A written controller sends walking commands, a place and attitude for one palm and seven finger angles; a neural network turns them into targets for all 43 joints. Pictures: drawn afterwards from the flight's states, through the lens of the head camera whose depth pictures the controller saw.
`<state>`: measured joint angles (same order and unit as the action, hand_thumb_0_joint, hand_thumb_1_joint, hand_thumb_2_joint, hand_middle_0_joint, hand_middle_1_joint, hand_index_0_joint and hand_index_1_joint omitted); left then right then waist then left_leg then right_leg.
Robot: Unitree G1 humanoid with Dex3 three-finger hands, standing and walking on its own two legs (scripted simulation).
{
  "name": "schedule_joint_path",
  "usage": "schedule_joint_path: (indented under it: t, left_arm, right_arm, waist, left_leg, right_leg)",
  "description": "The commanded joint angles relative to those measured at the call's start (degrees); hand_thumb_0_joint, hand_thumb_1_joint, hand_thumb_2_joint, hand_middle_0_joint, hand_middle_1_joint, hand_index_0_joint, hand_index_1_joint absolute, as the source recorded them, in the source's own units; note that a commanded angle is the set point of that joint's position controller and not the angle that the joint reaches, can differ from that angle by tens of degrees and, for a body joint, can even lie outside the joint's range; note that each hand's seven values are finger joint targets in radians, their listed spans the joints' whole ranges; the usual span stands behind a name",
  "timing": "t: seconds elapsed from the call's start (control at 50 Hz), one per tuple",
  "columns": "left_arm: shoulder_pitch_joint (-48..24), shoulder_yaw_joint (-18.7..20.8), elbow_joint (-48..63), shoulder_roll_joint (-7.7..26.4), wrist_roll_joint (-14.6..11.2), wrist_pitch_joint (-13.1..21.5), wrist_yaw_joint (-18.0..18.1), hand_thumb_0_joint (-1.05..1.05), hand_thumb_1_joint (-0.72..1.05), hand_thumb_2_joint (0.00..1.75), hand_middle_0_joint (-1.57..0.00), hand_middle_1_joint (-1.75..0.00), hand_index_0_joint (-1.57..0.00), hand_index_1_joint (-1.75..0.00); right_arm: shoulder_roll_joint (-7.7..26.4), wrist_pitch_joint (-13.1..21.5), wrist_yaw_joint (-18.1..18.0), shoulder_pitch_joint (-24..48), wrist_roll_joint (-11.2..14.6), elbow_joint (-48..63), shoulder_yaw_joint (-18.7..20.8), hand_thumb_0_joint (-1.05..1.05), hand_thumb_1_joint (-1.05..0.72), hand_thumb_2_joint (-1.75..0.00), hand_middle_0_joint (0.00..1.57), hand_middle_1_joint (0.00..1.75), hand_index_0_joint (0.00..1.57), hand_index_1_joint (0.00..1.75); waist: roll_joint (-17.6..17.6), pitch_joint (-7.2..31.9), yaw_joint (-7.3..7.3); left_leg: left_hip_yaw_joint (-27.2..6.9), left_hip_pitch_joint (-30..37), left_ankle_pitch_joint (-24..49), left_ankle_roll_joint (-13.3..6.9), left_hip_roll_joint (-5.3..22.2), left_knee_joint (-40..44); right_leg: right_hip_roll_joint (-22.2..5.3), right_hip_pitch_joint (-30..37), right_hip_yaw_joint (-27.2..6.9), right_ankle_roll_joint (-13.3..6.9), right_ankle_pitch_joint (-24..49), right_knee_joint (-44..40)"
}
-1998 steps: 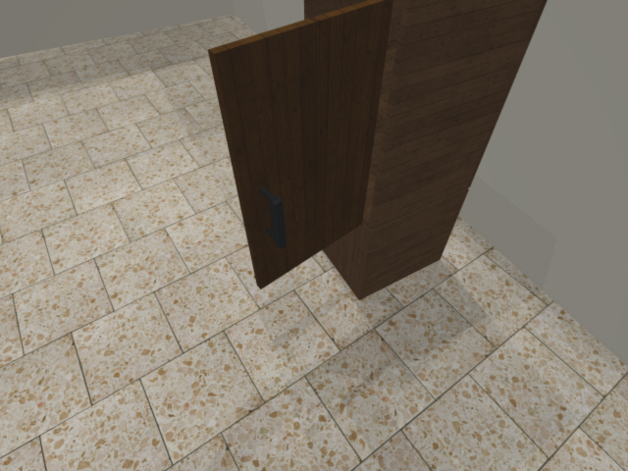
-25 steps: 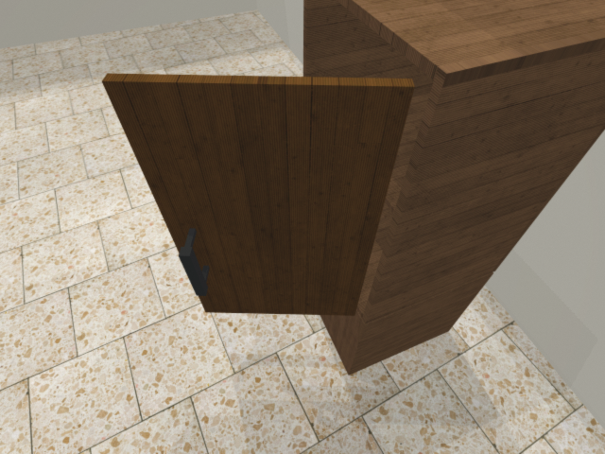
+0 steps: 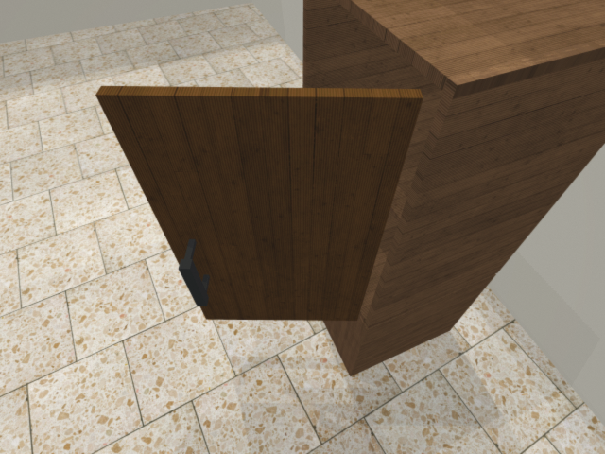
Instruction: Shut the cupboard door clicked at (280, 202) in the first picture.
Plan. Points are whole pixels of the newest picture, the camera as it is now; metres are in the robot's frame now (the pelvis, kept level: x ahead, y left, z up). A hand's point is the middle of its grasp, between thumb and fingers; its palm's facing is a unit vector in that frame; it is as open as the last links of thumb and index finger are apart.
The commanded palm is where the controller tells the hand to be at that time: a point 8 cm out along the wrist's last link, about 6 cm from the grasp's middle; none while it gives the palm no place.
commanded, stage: come to a stop and stand still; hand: left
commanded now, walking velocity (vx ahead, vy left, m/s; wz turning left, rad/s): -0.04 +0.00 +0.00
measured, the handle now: (197, 274) +0.40 +0.22 -0.09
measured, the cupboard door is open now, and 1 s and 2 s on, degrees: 66 66 66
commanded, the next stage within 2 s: look again from close up in 1.26 s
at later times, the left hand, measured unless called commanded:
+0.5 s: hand out of the picture +0.05 +0.20 -0.17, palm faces +0.05 -0.97 -0.25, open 7.4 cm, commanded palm none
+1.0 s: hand out of the picture -0.04 +0.22 -0.18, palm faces +0.02 -0.98 -0.18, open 7.4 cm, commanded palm none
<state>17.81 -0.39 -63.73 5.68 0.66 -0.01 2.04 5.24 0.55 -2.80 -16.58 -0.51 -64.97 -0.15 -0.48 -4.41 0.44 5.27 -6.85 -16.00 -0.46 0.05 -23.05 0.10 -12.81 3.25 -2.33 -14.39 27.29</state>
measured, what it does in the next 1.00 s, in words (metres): shifts its weight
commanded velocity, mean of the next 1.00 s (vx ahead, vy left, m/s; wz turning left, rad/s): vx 0.00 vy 0.00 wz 0.00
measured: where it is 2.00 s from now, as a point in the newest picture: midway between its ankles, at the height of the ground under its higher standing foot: outside the picture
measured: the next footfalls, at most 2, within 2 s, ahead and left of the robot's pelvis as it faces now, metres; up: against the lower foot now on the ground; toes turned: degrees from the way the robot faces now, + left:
none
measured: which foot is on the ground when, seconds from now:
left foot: down 0.00-1.00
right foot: down 0.00-1.00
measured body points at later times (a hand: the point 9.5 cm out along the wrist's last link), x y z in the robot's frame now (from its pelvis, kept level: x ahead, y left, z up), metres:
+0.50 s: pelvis -0.02 +0.01 +0.00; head -0.03 +0.01 +0.45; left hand +0.04 +0.26 -0.15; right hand +0.04 -0.24 -0.15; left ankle -0.04 +0.11 -0.74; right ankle +0.00 -0.09 -0.74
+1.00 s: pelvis -0.04 +0.05 +0.00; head -0.02 +0.06 +0.45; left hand -0.04 +0.27 -0.16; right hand -0.02 -0.17 -0.16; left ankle -0.04 +0.11 -0.74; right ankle +0.00 -0.09 -0.74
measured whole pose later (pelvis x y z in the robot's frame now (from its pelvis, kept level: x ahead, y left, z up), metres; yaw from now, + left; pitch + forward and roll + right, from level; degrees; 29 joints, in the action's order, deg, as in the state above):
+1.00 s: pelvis -0.04 +0.05 +0.00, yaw +0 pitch -2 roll +0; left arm 18.6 -1.0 -60.3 9.1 1.0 -0.4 2.5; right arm 8.3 0.1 -0.9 -14.7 -0.5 -63.5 0.7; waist -1.3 -2.6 0.1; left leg 6.2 -9.4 -14.6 -5.0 -3.1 -25.1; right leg -3.1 -13.6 2.1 1.8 -10.5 25.8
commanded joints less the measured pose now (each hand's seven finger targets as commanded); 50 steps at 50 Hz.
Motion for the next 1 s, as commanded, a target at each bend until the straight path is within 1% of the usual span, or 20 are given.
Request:
schedule_joint_path:
  t: [0.0, 0.1, 0.12, 0.14, 0.16, 0.18, 0.22, 0.26, 0.3, 0.32, 0.36, 0.4, 0.42, 0.46, 0.5, 0.52, 0.6, 0.74, 0.9, 0.98]
  left_arm:
    - [3.9, 1.4, 2.0, 6.5, 0.0, 0.8, 0.7, 0.00, 0.90, 0.90, -0.20, -0.30, -0.20, -0.30]
    - [3.3, 1.0, 1.8, 6.5, 0.0, 1.0, 0.6, 0.00, 0.90, 0.90, -0.20, -0.30, -0.20, -0.30]
    - [1.2, 1.0, 6.5, 17.5, 0.5, 1.9, 0.6, 0.00, 0.90, 0.90, -0.20, -0.30, -0.20, -0.30]
    - [3.4, 2.0, 6.6, 12.8, 0.1, 1.5, 1.0, 0.00, 0.90, 0.90, -0.20, -0.30, -0.20, -0.30]
    - [3.3, 1.5, 6.7, 11.3, 0.2, 1.6, 1.0, 0.00, 0.90, 0.90, -0.20, -0.30, -0.20, -0.30]
    - [3.2, 1.4, 7.0, 10.2, 0.1, 1.7, 1.1, 0.00, 0.90, 0.90, -0.20, -0.30, -0.20, -0.30]
    - [1.9, 1.1, 8.1, 10.9, 0.4, 1.8, 1.1, 0.00, 0.90, 0.90, -0.20, -0.30, -0.20, -0.30]
    - [-0.1, 1.8, 9.0, 12.7, 0.5, 2.1, 1.0, 0.00, 0.90, 0.90, -0.20, -0.30, -0.20, -0.30]
    - [-2.3, 2.5, 10.2, 14.3, 0.5, 2.4, 0.9, 0.00, 0.90, 0.90, -0.20, -0.30, -0.20, -0.30]
    - [-2.3, 2.2, 10.5, 13.8, 0.6, 2.3, 0.9, 0.00, 0.90, 0.90, -0.20, -0.30, -0.20, -0.30]
    - [-3.3, 2.4, 10.8, 14.3, 0.4, 2.2, 0.8, 0.00, 0.90, 0.90, -0.20, -0.30, -0.20, -0.30]
    - [-3.8, 2.6, 11.0, 14.5, 0.2, 2.2, 0.7, 0.00, 0.90, 0.90, -0.20, -0.30, -0.20, -0.30]
    - [-3.1, 2.0, 11.1, 13.1, 0.4, 1.9, 0.7, 0.00, 0.90, 0.90, -0.20, -0.30, -0.20, -0.30]
    - [-3.2, 2.0, 11.0, 13.6, 0.2, 1.7, 0.6, 0.00, 0.90, 0.90, -0.20, -0.30, -0.20, -0.30]
    - [-3.7, 2.1, 11.1, 14.2, 0.2, 1.7, 0.5, 0.00, 0.90, 0.90, -0.20, -0.30, -0.20, -0.30]
    - [-3.2, 1.6, 11.1, 13.0, 0.3, 1.5, 0.5, 0.00, 0.90, 0.90, -0.20, -0.30, -0.20, -0.30]
    - [-3.3, 1.4, 10.7, 13.2, 0.1, 1.2, 0.5, 0.00, 0.90, 0.90, -0.20, -0.30, -0.20, -0.30]
    - [-0.7, 0.8, 9.0, 11.3, 0.3, 0.8, 0.6, 0.00, 0.90, 0.90, -0.20, -0.30, -0.20, -0.30]
    - [2.2, 0.6, 6.4, 9.3, 0.3, 0.8, 0.9, 0.00, 0.90, 0.90, -0.20, -0.30, -0.20, -0.30]
    - [3.3, 0.5, 5.2, 8.2, 0.4, 0.6, 1.0, 0.00, 0.90, 0.90, -0.20, -0.30, -0.20, -0.30]
  right_arm:
    - [5.0, 1.0, -0.2, -3.9, 0.3, 2.0, 1.0, 0.00, -0.90, -0.90, 0.20, 0.30, 0.20, 0.30]
    - [5.0, 0.7, 0.1, -3.2, 0.1, 1.9, 0.8, 0.00, -0.90, -0.90, 0.20, 0.30, 0.20, 0.30]
    - [12.6, 1.2, 0.1, 0.5, -0.8, 7.6, 2.2, 0.00, -0.90, -0.90, 0.20, 0.30, 0.20, 0.30]
    - [12.0, 2.3, 0.0, 1.7, -0.4, 8.0, 3.6, 0.00, -0.90, -0.90, 0.20, 0.30, 0.20, 0.30]
    - [9.6, 2.0, 0.2, 1.1, -0.1, 8.2, 3.4, 0.00, -0.90, -0.90, 0.20, 0.30, 0.20, 0.30]
    - [8.0, 1.4, 0.3, 0.3, -0.1, 8.1, 3.2, 0.00, -0.90, -0.90, 0.20, 0.30, 0.20, 0.30]
    - [7.3, -0.2, 1.0, 0.4, -0.5, 8.5, 2.7, 0.00, -0.90, -0.90, 0.20, 0.30, 0.20, 0.30]
    - [9.1, -0.6, 1.4, 0.6, -0.5, 8.7, 3.2, 0.00, -0.90, -0.90, 0.20, 0.30, 0.20, 0.30]
    - [10.7, -0.1, 1.5, 0.5, -0.4, 8.8, 3.6, 0.00, -0.90, -0.90, 0.20, 0.30, 0.20, 0.30]
    - [10.0, 0.0, 1.7, 0.1, -0.6, 8.6, 3.2, 0.00, -0.90, -0.90, 0.20, 0.30, 0.20, 0.30]
    - [11.0, 0.5, 1.7, 0.6, -0.5, 8.9, 3.2, 0.00, -0.90, -0.90, 0.20, 0.30, 0.20, 0.30]
    - [12.5, 1.0, 1.5, 2.0, -0.6, 9.3, 3.2, 0.00, -0.90, -0.90, 0.20, 0.30, 0.20, 0.30]
    - [11.2, 1.0, 1.7, 2.2, -0.6, 9.4, 2.7, 0.00, -0.90, -0.90, 0.20, 0.30, 0.20, 0.30]
    - [12.3, 0.9, 1.7, 3.0, -0.6, 9.7, 2.7, 0.00, -0.90, -0.90, 0.20, 0.30, 0.20, 0.30]
    - [13.3, 1.0, 1.7, 3.9, -0.6, 9.7, 2.7, 0.00, -0.90, -0.90, 0.20, 0.30, 0.20, 0.30]
    - [12.1, 0.9, 1.8, 3.5, -0.7, 9.5, 2.2, 0.00, -0.90, -0.90, 0.20, 0.30, 0.20, 0.30]
    - [12.9, 0.9, 1.8, 4.0, -0.6, 8.9, 2.2, 0.00, -0.90, -0.90, 0.20, 0.30, 0.20, 0.30]
    - [11.5, 0.7, 1.9, 2.9, -0.3, 6.8, 1.9, 0.00, -0.90, -0.90, 0.20, 0.30, 0.20, 0.30]
    - [10.4, 1.0, 1.5, 1.4, 0.0, 4.6, 1.9, 0.00, -0.90, -0.90, 0.20, 0.30, 0.20, 0.30]
    - [9.8, 0.9, 1.4, 0.6, 0.1, 3.7, 1.9, 0.00, -0.90, -0.90, 0.20, 0.30, 0.20, 0.30]
  waist:
    - [0.3, 3.8, -0.18]
    - [0.1, 1.9, -0.26]
    - [1.6, 2.8, -1.66]
    - [0.5, 8.4, 0.52]
    - [0.6, 11.7, -0.42]
    - [-0.5, 10.9, -0.99]
    - [-5.6, 3.3, -1.10]
    - [-4.7, -0.4, -1.87]
    - [-3.0, -0.3, -2.17]
    - [-2.7, 0.8, -1.81]
    - [-0.5, 1.0, -1.81]
    - [1.8, 1.6, -1.14]
    - [0.9, 1.6, -0.43]
    - [0.4, 1.5, -0.45]
    - [1.7, 2.2, -0.43]
    - [1.3, 2.7, -0.10]
    - [0.9, 2.4, -0.31]
    - [0.2, 1.8, -0.24]
    - [1.4, 1.8, -0.25]
    - [1.3, 0.2, -0.42]
  left_leg:
    - [-5.2, -0.2, 18.0, -1.2, 6.6, 1.3]
    - [-5.0, -1.3, 11.0, -0.9, 5.9, 2.5]
    - [-8.3, -1.1, 21.6, -1.6, 3.5, 2.5]
    - [-7.4, -1.2, 18.8, -2.3, 6.6, -3.8]
    - [-6.5, -1.5, 14.2, -2.1, 4.9, -5.2]
    - [-5.6, -3.7, 7.7, -1.3, 3.7, -6.1]
    - [-4.7, -7.6, 0.2, -0.4, 1.7, -7.7]
    - [-5.7, -7.6, 0.9, -0.4, 2.1, -9.1]
    - [-6.0, -7.2, 2.7, -0.7, 2.8, -8.1]
    - [-5.4, -6.2, 3.1, -0.9, 2.8, -6.5]
    - [-6.5, -6.2, 4.2, -1.1, 3.3, -4.5]
    - [-7.8, -6.6, 6.8, -1.5, 4.4, -2.4]
    - [-7.8, -7.2, 7.1, -1.7, 4.8, -1.2]
    - [-8.2, -7.9, 5.7, -1.6, 4.8, -0.4]
    - [-8.7, -7.5, 6.0, -1.7, 5.2, 0.3]
    - [-8.5, -7.4, 5.7, -1.8, 5.3, 1.1]
    - [-9.0, -7.5, 5.0, -1.8, 5.7, 2.3]
    - [-9.1, -7.2, 2.2, -2.0, 5.9, 4.5]
    - [-9.4, -5.8, 3.8, -2.2, 6.5, 6.0]
    - [-9.7, -5.8, 2.7, -2.2, 6.6, 6.9]
  right_leg:
    - [-7.3, 2.2, -6.9, -0.7, 20.7, -2.0]
    - [-7.3, 1.6, -7.8, -0.8, 15.7, -4.4]
    - [-4.4, 3.2, -7.1, -1.1, 20.9, 0.9]
    - [-6.6, 3.2, -7.3, -1.2, 16.7, 0.2]
    - [-8.0, 5.0, -9.0, -1.9, 20.3, -0.9]
    - [-9.3, 4.5, -10.7, -2.4, 17.2, -2.8]
    - [-11.4, -0.5, -14.7, -3.1, 4.1, -8.5]
    - [-11.9, -6.0, -15.9, -3.6, -6.6, -12.1]
    - [-11.2, -6.3, -14.1, -3.6, -5.8, -11.6]
    - [-10.5, -5.0, -13.0, -3.3, -3.3, -10.5]
    - [-9.3, -4.5, -10.4, -2.3, -1.6, -8.8]
    - [-7.9, -2.5, -8.3, -1.5, 3.1, -6.4]
    - [-7.4, -1.1, -7.5, -1.0, 4.5, -6.0]
    - [-7.4, -0.5, -7.4, -0.5, 3.4, -6.1]
    - [-7.3, -0.4, -6.9, -0.4, 3.7, -5.7]
    - [-7.1, 0.5, -6.6, -0.1, 4.0, -5.7]
    - [-6.9, 0.1, -6.0, 0.4, 4.1, -5.2]
    - [-6.8, 0.0, -5.4, 1.1, 4.0, -5.3]
    - [-6.8, 0.4, -4.5, 1.5, 6.4, -4.1]
    - [-6.7, -0.4, -4.4, 1.7, 6.0, -4.1]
